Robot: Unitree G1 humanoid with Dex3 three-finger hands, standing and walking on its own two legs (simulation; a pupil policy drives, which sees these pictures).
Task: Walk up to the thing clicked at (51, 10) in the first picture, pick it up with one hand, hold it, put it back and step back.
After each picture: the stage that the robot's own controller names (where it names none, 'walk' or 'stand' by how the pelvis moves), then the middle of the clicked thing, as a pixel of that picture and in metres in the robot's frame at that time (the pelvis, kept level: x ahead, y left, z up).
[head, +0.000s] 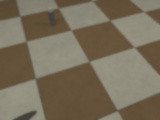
stand; (51, 16) +1.76 +0.46 -0.65
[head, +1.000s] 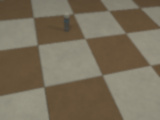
walk; (66, 22) +1.66 +0.19 -0.63
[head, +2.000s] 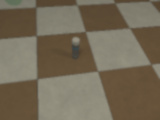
walk; (75, 48) +1.08 +0.09 -0.63
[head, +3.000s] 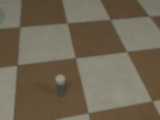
walk; (61, 86) +0.65 +0.19 -0.64
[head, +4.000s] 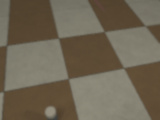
stand; (52, 117) +0.43 +0.21 -0.64
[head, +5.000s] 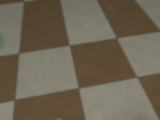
stand; out of the picture +0.35 +0.20 -0.65
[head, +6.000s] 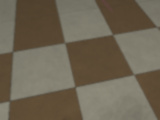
stand; out of the picture +0.32 +0.21 -0.65
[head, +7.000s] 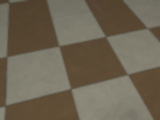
stand; out of the picture +0.33 +0.21 -0.66
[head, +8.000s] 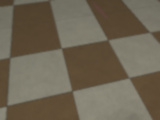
stand; out of the picture +0.34 +0.21 -0.66
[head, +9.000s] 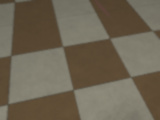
stand; out of the picture +0.33 +0.21 -0.66
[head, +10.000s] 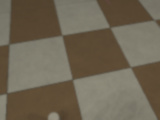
go down; out of the picture +0.35 +0.21 -0.65
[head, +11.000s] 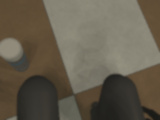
go down; (16, 58) +0.41 +0.25 -0.24
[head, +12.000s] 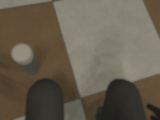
approach; (28, 61) +0.42 +0.24 -0.26
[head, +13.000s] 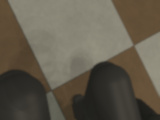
close in; out of the picture +0.40 +0.28 -0.16
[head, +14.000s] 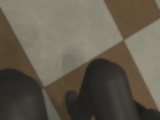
close; out of the picture +0.40 +0.29 -0.16
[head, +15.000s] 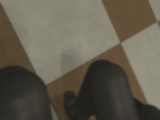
lift; out of the picture +0.37 +0.28 -0.16
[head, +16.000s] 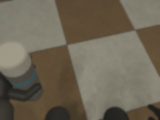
lift; (24, 77) +0.32 +0.19 +0.04
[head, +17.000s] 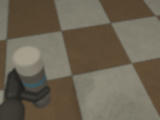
hold; (35, 82) +0.32 +0.17 +0.04
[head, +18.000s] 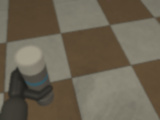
hold; (38, 80) +0.32 +0.17 +0.04
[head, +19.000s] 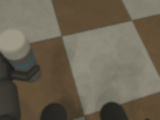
crouch; (24, 61) +0.39 +0.20 -0.02
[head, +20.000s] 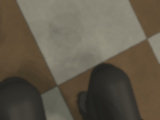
lower; out of the picture +0.45 +0.28 -0.13
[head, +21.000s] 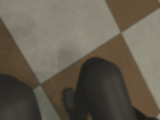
lower; out of the picture +0.43 +0.28 -0.17
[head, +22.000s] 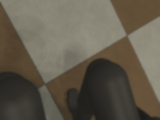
lower; out of the picture +0.41 +0.29 -0.16
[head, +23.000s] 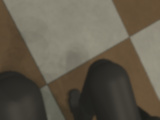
lower; out of the picture +0.40 +0.28 -0.16
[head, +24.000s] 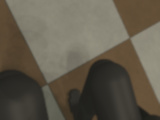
rest; out of the picture +0.38 +0.28 -0.17
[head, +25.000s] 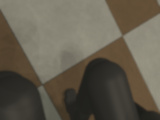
open; out of the picture +0.40 +0.28 -0.16
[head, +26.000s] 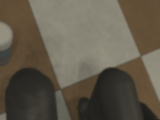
stand; out of the picture +0.41 +0.26 -0.19
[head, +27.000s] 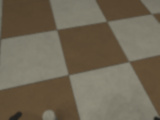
stand; out of the picture +0.35 +0.20 -0.56
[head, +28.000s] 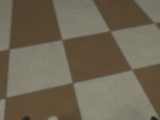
stand; out of the picture +0.35 +0.21 -0.60
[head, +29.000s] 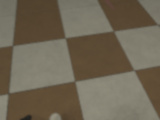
stand; out of the picture +0.36 +0.20 -0.61
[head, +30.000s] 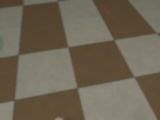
walk; out of the picture +0.38 +0.20 -0.65
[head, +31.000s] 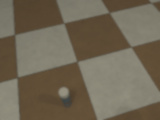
walk; (65, 98) +0.50 +0.19 -0.64
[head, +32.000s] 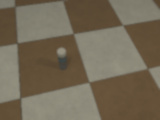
walk; (62, 59) +0.81 +0.16 -0.63
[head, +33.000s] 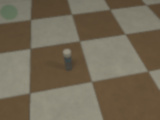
stand; (68, 60) +0.99 +0.20 -0.64
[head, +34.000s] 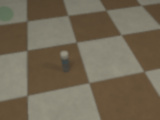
stand; (65, 62) +0.98 +0.21 -0.66
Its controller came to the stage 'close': yes
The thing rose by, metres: 0.69
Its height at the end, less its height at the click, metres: +0.00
